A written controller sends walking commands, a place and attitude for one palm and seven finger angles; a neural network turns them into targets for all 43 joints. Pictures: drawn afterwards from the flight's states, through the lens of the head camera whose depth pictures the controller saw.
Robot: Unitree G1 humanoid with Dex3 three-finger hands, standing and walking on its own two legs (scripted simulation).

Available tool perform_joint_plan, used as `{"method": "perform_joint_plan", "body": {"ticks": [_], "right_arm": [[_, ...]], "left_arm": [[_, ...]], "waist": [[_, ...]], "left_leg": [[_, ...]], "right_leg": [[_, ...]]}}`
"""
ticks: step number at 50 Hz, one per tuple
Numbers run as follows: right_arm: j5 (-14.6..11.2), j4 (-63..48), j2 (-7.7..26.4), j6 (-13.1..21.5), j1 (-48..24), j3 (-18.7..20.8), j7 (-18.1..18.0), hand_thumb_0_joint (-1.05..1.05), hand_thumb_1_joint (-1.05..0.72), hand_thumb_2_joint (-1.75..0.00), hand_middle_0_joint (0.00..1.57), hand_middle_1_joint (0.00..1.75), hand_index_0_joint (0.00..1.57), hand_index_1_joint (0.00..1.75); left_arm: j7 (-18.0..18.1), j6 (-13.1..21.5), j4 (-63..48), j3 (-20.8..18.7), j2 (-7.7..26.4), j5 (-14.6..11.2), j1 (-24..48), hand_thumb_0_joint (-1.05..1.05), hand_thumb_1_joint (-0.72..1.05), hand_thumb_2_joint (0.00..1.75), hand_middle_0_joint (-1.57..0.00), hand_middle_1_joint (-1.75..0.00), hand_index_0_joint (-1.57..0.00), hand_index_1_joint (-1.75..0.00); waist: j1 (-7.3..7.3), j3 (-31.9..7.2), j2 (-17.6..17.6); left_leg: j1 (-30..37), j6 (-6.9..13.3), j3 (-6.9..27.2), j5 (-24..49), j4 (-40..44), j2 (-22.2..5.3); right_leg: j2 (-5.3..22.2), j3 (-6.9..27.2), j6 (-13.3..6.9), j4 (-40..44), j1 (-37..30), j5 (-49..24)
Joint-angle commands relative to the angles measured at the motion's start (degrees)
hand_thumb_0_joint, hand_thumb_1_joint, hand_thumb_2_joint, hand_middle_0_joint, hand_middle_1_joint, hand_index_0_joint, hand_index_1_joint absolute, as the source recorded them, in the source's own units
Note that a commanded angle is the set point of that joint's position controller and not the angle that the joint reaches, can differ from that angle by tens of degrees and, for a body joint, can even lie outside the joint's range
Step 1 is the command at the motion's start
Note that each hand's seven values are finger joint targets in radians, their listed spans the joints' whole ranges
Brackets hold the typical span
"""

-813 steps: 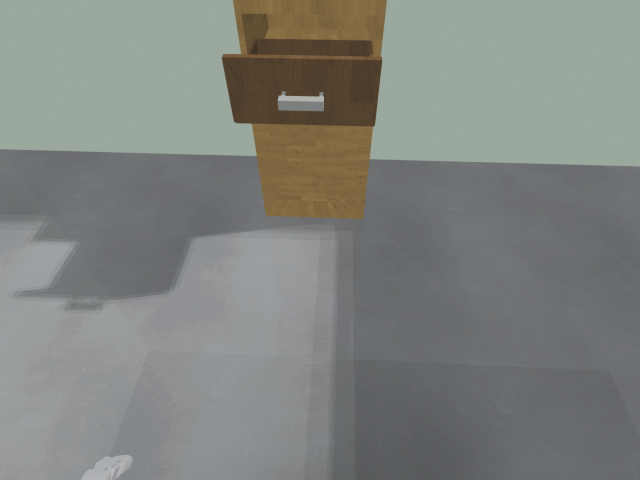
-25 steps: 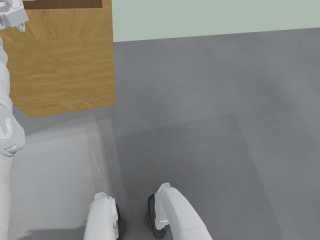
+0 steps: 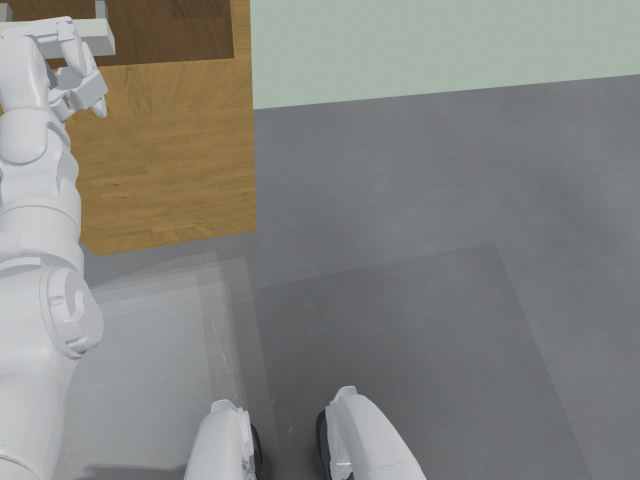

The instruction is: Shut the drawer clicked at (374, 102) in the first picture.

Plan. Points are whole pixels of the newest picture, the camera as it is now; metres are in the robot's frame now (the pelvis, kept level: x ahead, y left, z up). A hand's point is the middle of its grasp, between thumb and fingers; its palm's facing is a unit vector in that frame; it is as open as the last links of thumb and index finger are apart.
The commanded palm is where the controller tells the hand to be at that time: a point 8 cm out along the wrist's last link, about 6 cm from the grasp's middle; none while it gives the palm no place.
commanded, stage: draw the hand back to the body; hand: left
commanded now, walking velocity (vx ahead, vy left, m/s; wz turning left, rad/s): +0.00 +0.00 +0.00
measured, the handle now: (54, 25) +0.64 +0.23 +0.07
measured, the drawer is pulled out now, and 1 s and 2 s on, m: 0.00 0.00 0.00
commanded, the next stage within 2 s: step back with the hand held close in 1.48 s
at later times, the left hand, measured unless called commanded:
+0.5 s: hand (21, 133) +0.44 +0.21 +0.14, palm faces +0.13 -0.99 -0.04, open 3.3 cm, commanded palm +0.40 +0.24 +0.14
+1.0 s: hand out of the picture +0.30 +0.22 +0.21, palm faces +0.35 -0.89 -0.29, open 3.3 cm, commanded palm +0.24 +0.26 +0.23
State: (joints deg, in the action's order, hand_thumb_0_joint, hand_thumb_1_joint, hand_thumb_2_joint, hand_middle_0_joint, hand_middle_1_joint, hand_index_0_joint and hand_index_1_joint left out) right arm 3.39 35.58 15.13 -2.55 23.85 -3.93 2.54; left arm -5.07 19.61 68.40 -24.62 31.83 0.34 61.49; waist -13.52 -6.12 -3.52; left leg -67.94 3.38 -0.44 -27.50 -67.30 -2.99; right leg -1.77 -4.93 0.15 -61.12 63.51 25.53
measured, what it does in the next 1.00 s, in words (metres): rises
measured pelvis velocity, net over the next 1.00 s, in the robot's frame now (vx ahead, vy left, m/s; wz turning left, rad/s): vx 0.04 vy -0.02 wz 0.05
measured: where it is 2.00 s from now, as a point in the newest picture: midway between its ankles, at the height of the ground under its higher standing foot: (293, 477)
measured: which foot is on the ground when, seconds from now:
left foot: down 0.00-1.00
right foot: down 0.00-1.00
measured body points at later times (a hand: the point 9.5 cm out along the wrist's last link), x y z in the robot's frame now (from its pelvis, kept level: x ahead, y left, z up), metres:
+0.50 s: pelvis +0.06 -0.01 +0.06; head +0.13 +0.00 +0.50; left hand +0.43 +0.26 +0.14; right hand +0.15 -0.26 -0.05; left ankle +0.03 +0.08 -0.64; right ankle +0.02 -0.13 -0.64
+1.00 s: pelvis +0.04 -0.02 +0.10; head +0.04 -0.04 +0.55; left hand +0.27 +0.27 +0.23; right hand +0.25 -0.23 +0.01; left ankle +0.03 +0.08 -0.64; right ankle +0.02 -0.13 -0.64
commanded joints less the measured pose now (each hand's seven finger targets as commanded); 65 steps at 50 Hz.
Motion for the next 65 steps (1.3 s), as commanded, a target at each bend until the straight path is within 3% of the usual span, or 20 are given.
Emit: {"method": "perform_joint_plan", "body": {"ticks": [1,5,6,8,10,13,15,16,19,22,26,27,30,31,33,39,45,50,53,65], "right_arm": [[-0.31,-1.59,11.43,-0.41,11.91,4.81,-0.44,0.0,-0.9,-0.9,0.2,0.3,0.2,0.3],[-0.23,-1.76,10.71,-1.44,11.56,5.27,-0.25,0.0,-0.9,-0.9,0.2,0.3,0.2,0.3],[-0.34,-2.6,10.72,-1.8,11.54,5.48,-0.09,0.0,-0.9,-0.9,0.2,0.3,0.2,0.3],[-1.16,-5.05,10.44,-2.4,10.71,6.06,0.25,0.0,-0.9,-0.9,0.2,0.3,0.2,0.3],[-2.19,-6.7,9.73,-2.61,9.18,6.48,0.42,0.0,-0.9,-0.9,0.2,0.3,0.2,0.3],[-3.83,-7.61,8.75,-2.33,7.36,6.71,0.11,0.0,-0.9,-0.9,0.2,0.3,0.2,0.3],[-4.62,-7.68,8.88,-1.96,5.71,6.68,-0.7,0.0,-0.9,-0.9,0.2,0.3,0.2,0.3],[-5.06,-8.04,8.6,-1.65,4.69,6.75,-1.08,0.0,-0.9,-0.9,0.2,0.3,0.2,0.3],[-5.49,-8.03,7.88,-0.14,2.71,6.72,-1.64,0.0,-0.9,-0.9,0.2,0.3,0.2,0.3],[-5.63,-8.06,7.28,1.5,0.85,6.8,-1.63,0.0,-0.9,-0.9,0.2,0.3,0.2,0.3],[-6.31,-8.94,7.53,2.61,-3.47,6.53,-2.37,0.0,-0.9,-0.9,0.2,0.3,0.2,0.3],[-6.41,-9.38,7.73,2.87,-4.47,6.35,-2.64,0.0,-0.9,-0.9,0.2,0.3,0.2,0.3],[-6.7,-10.86,7.59,3.32,-7.53,5.76,-3.44,0.0,-0.9,-0.9,0.2,0.3,0.2,0.3],[-6.61,-11.88,6.72,2.08,-11.4,6.12,-4.45,0.0,-0.9,-0.9,0.2,0.3,0.2,0.3],[-6.36,-13.2,5.86,2.16,-13.2,5.43,-5.52,0.0,-0.9,-0.9,0.2,0.3,0.2,0.3],[-6.21,-12.56,5.45,2.8,-17.48,3.95,-7.27,0.0,-0.9,-0.9,0.2,0.3,0.2,0.3],[-5.56,-11.99,4.78,4.43,-19.65,3.32,-7.24,0.0,-0.9,-0.9,0.2,0.3,0.2,0.3],[-4.74,-11.66,4.41,5.99,-20.43,3.31,-6.89,0.0,-0.9,-0.9,0.2,0.3,0.2,0.3],[-4.3,-11.46,4.28,6.72,-20.75,3.55,-6.75,0.0,-0.9,-0.9,0.2,0.3,0.2,0.3],[-4.06,-11.2,3.41,9.97,-20.77,4.53,-6.84,0.0,-0.9,-0.9,0.2,0.3,0.2,0.3]], "left_arm": [[1.6,5.05,-13.79,-1.66,13.54,-1.08,23.82,0.0,0.9,0.9,-1.4,-1.6,-1.4,-1.6],[1.33,6.83,-15.49,-0.66,10.92,-1.27,21.38,0.0,0.9,0.9,-1.4,-1.6,-1.4,-1.6],[1.19,7.25,-18.44,-2.47,12.41,-1.75,17.94,0.0,0.9,0.9,-1.4,-1.6,-1.4,-1.6],[0.46,7.24,-26.02,-2.39,11.16,-3.35,7.91,0.0,0.9,0.9,-1.4,-1.6,-1.4,-1.6],[-0.41,6.16,-34.25,-1.55,9.32,-5.4,0.3,0.0,0.9,0.9,-1.4,-1.6,-1.4,-1.6],[-1.85,2.24,-36.77,1.33,3.31,-8.46,-10.48,0.0,0.9,0.9,-1.4,-1.6,-1.4,-1.6],[-2.25,0.18,-39.1,1.15,3.51,-10.05,-12.56,0.0,0.9,0.9,-1.4,-1.6,-1.4,-1.6],[-2.38,-0.34,-40.62,2.21,2.05,-10.6,-14.03,0.0,0.9,0.9,-1.4,-1.6,-1.4,-1.6],[-1.97,0.32,-48.54,5.27,-1.4,-11.57,-17.37,0.0,0.9,0.9,-1.4,-1.6,-1.4,-1.6],[-2.52,0.91,-55.18,9.4,-5.47,-12.32,-23.4,0.0,0.9,0.9,-1.4,-1.6,-1.4,-1.6],[-3.52,-1.94,-55.33,9.36,-6.04,-13.31,-31.6,0.0,0.9,0.9,-1.4,-1.6,-1.4,-1.6],[-3.71,-2.77,-56.81,8.83,-5.11,-13.51,-31.48,0.0,0.9,0.9,-1.4,-1.6,-1.4,-1.6],[-4.02,-5.64,-58.82,6.92,-3.82,-14.44,-34.07,0.0,0.9,0.9,-1.4,-1.6,-1.4,-1.6],[1.19,-6.42,-64.73,8.93,1.61,-7.27,-34.42,0.0,0.9,0.9,-1.4,-1.6,-1.4,-1.6],[5.31,-8.85,-67.48,10.85,-2.9,-6.92,-38.51,0.0,0.9,0.9,-1.4,-1.6,-1.4,-1.6],[10.3,-12.24,-73.81,10.68,-2.52,-5.29,-43.83,0.0,0.9,0.9,-1.4,-1.6,-1.4,-1.6],[10.81,-13.39,-81.52,11.37,-5.06,-5.24,-55.8,0.0,0.9,0.9,-1.4,-1.6,-1.4,-1.6],[10.81,-12.93,-90.5,8.61,-3.86,-5.2,-65.19,0.0,0.9,0.9,-1.4,-1.6,-1.4,-1.6],[10.85,-12.64,-95.4,6.09,-2.61,-5.35,-71.04,0.0,0.9,0.9,-1.4,-1.6,-1.4,-1.6],[11.26,-10.76,-108.61,1.68,-2.79,-5.22,-89.73,0.0,0.9,0.9,-1.4,-1.6,-1.4,-1.6]], "waist": [[-0.28,-30.38,-7.12],[0.48,-31.83,-8.31],[2.64,-33.84,-8.78],[5.79,-40.3,-11.07],[7.17,-42.75,-9.99],[7.21,-35.12,-2.79],[7.15,-29.08,0.92],[7.15,-27.0,1.24],[7.76,-24.87,-4.55],[8.08,-23.87,-6.11],[8.95,-17.24,-1.09],[9.32,-16.31,-2.04],[10.41,-15.09,1.59],[12.62,-16.56,1.45],[12.09,-13.31,0.67],[13.06,-6.91,1.81],[14.28,-3.21,1.34],[15.45,-1.83,-0.45],[16.12,-1.35,1.62],[16.94,3.3,0.88]], "left_leg": [[32.17,-1.68,6.42,22.7,8.37,-0.07],[35.16,-2.05,5.56,29.13,7.82,0.15],[37.05,-2.34,5.33,31.8,8.72,0.19],[44.38,-2.96,4.96,42.02,10.25,0.27],[47.41,-2.84,4.09,46.9,11.49,0.41],[43.77,-1.83,2.68,44.37,14.51,0.49],[38.89,-1.17,1.3,36.78,16.96,1.03],[38.73,-1.1,0.78,34.32,18.05,1.25],[45.6,-1.55,1.03,39.72,19.58,0.87],[50.76,-1.99,1.74,44.74,20.36,0.5],[47.73,-2.03,1.71,35.81,23.86,0.98],[47.92,-1.95,1.72,34.41,24.49,1.3],[47.16,-1.68,1.32,29.92,26.43,2.01],[50.75,-1.57,0.72,28.75,29.26,2.28],[52.33,-1.65,0.68,24.72,31.92,2.4],[56.61,-1.31,0.78,20.51,38.35,2.04],[61.2,-1.34,0.55,23.0,42.47,1.9],[63.54,-1.37,0.33,26.08,44.63,2.04],[63.65,-1.31,0.17,27.96,45.12,1.98],[63.94,-1.14,-0.49,25.16,44.68,1.82]], "right_leg": [[-1.74,1.18,-1.43,7.18,-9.56,-12.23],[-1.74,1.51,-1.41,6.69,-11.09,-17.46],[-1.77,1.42,-1.6,6.82,-14.02,-19.26],[-2.05,1.66,-1.76,7.94,-19.74,-25.23],[-2.19,2.0,-1.45,9.75,-25.65,-31.28],[-2.08,1.91,-0.87,12.87,-30.93,-35.06],[-1.77,2.47,-0.56,14.74,-34.94,-34.96],[-1.72,2.51,-0.56,15.62,-35.76,-34.07],[-1.45,2.33,-0.76,17.02,-34.57,-33.47],[-1.26,2.03,-0.85,18.02,-34.83,-34.1],[-0.72,1.38,-0.78,20.07,-37.07,-30.07],[-0.5,1.54,-1.05,20.47,-37.65,-29.48],[-0.14,1.52,-1.08,21.88,-41.16,-29.29],[1.48,3.95,-1.95,24.96,-44.42,-27.18],[1.43,3.88,-1.81,27.29,-44.88,-24.22],[1.68,3.97,-1.86,33.15,-49.61,-20.38],[1.76,3.74,-1.76,37.13,-54.1,-21.93],[1.81,3.69,-1.83,39.43,-57.32,-24.26],[1.89,3.74,-1.68,40.17,-59.16,-26.05],[1.9,4.23,-1.29,42.65,-57.12,-23.26]]}}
